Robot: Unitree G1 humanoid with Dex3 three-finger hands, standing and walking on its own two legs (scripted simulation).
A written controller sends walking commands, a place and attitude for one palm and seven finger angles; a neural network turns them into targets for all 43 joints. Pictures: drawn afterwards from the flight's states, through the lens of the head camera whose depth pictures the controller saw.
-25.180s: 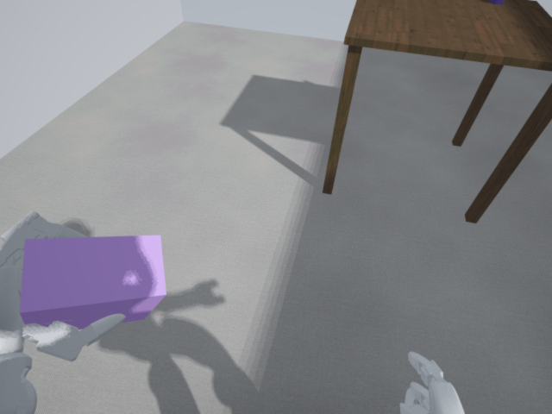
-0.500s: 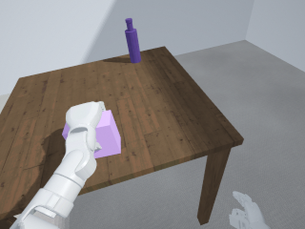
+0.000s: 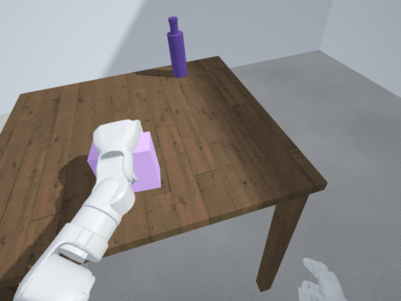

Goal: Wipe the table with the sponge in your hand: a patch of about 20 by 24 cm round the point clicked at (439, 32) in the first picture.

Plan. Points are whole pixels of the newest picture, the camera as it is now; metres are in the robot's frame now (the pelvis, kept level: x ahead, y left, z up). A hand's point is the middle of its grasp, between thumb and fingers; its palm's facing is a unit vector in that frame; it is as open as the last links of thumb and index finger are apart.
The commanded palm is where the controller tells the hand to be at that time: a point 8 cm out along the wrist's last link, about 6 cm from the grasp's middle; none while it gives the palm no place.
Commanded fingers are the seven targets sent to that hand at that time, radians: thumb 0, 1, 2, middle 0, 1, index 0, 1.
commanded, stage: wipe forward along the third lane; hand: left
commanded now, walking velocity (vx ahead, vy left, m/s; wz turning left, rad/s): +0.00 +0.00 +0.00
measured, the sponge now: (130, 170) +0.37 +0.21 +0.07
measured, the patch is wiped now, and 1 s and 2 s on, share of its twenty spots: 0.80 0.90 0.90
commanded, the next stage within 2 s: wipe back along the third lane in 0.54 s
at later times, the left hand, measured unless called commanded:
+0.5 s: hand (126, 134) +0.44 +0.23 +0.12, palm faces -0.04 -0.03 -1.00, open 10.4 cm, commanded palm +0.42 +0.23 +0.15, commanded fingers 0.00 0.10 1.30 -1.20 -1.60 -1.20 -1.60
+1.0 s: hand (124, 141) +0.42 +0.23 +0.12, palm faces +0.04 -0.04 -1.00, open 10.4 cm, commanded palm +0.38 +0.21 +0.15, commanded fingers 0.00 0.10 1.30 -1.20 -1.60 -1.20 -1.60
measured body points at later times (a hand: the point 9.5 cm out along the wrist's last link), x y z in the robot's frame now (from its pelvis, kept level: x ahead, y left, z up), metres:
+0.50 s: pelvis +0.01 +0.01 +0.00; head +0.02 -0.02 +0.45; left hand +0.44 +0.23 +0.17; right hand +0.11 -0.25 -0.14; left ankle +0.01 +0.15 -0.74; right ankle -0.03 -0.11 -0.74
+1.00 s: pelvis +0.02 +0.02 +0.00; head +0.02 -0.01 +0.45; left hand +0.41 +0.23 +0.17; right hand +0.19 -0.23 -0.11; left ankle +0.01 +0.15 -0.74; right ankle -0.03 -0.11 -0.74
